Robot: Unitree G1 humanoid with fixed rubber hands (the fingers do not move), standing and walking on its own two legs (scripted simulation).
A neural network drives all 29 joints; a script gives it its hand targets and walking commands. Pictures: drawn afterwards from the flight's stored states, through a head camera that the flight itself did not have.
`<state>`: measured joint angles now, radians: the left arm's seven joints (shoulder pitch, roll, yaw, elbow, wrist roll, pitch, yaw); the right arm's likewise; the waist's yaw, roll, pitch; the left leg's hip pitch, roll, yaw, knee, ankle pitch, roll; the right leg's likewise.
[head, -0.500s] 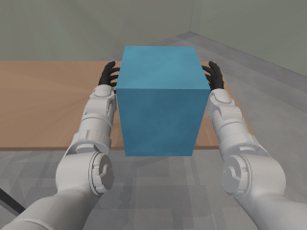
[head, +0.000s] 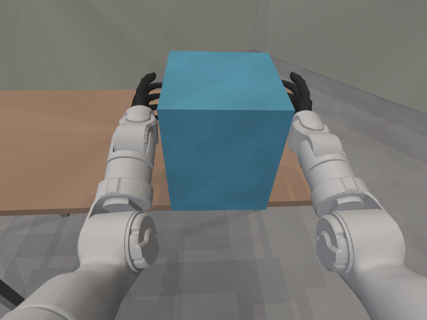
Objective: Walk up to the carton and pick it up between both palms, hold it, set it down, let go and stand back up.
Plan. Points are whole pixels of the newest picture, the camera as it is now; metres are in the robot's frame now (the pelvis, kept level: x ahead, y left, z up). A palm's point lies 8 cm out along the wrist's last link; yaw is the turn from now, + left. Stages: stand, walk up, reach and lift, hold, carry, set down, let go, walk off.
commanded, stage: reach and lift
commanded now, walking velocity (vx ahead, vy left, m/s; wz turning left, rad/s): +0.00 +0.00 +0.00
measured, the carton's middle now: (219, 132) +0.43 +0.03 +0.16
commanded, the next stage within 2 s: hold in 1.50 s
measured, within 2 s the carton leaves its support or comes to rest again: neither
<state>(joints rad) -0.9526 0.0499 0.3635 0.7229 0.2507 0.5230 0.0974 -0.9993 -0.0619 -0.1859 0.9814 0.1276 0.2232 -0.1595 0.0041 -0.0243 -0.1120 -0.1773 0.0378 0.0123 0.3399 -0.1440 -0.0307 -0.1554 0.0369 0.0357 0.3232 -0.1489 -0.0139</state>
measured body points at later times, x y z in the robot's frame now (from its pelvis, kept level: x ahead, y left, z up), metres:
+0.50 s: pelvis +0.00 +0.00 +0.00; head -0.06 +0.01 +0.45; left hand +0.41 +0.17 +0.26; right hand +0.43 -0.12 +0.27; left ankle +0.02 +0.13 -0.75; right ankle +0.02 -0.11 -0.75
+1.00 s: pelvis +0.01 +0.00 +0.00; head -0.07 +0.00 +0.44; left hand +0.41 +0.16 +0.27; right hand +0.42 -0.14 +0.29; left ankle +0.02 +0.13 -0.75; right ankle +0.02 -0.11 -0.75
